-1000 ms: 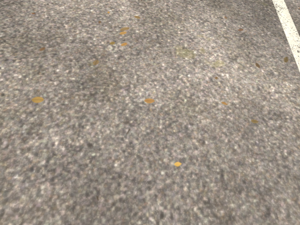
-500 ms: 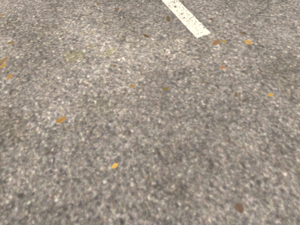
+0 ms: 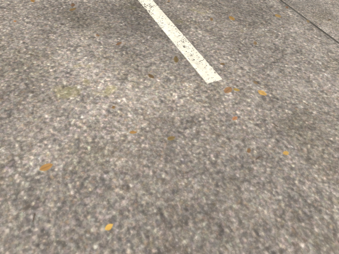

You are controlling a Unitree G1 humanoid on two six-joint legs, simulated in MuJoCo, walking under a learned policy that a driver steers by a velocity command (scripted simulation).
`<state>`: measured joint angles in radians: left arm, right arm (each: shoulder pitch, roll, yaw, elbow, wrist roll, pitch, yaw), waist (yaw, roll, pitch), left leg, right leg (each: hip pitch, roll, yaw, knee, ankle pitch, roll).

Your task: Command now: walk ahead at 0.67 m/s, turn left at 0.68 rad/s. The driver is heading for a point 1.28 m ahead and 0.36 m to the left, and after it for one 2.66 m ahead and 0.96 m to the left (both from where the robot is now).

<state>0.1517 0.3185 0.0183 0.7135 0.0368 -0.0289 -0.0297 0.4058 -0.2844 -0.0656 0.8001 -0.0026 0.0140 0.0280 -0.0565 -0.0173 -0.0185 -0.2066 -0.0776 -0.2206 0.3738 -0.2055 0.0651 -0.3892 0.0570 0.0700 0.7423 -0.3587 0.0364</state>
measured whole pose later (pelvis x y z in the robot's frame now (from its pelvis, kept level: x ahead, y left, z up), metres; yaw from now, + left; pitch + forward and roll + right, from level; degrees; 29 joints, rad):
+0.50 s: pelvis +0.26 +0.06 -0.05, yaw +25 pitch +4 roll -1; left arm 0.52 0.30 0.03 0.89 0.05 -0.10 0.01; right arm -0.05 -0.33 -0.03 0.57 -0.03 0.01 0.11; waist 0.09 0.04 0.03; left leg -0.77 0.02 0.14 0.84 -0.19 0.14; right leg 0.28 -0.05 -0.27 0.23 -0.49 0.07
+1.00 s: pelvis +0.67 +0.32 -0.05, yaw +34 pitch +1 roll +1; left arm 0.11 0.28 -0.01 0.70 0.01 -0.06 -0.04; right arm 0.43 -0.33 -0.05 0.87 -0.05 -0.08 -0.02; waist -0.02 0.00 0.03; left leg 0.24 -0.12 0.05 0.44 -0.38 0.09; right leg -0.54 0.06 -0.11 0.55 -0.05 -0.15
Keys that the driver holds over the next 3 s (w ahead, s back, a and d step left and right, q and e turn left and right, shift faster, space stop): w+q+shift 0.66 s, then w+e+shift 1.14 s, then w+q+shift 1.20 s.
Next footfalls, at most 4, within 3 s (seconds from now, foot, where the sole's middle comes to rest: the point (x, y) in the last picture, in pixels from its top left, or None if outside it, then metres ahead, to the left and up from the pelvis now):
0.10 right None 0.08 -0.14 -0.79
0.54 left None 0.42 0.21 -0.79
1.00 right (70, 175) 0.86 0.38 -0.79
1.42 left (9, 123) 1.18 0.73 -0.79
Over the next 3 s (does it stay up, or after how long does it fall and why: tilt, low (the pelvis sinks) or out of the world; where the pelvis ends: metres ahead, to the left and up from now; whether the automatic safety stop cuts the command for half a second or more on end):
stays up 2.47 0.64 -0.02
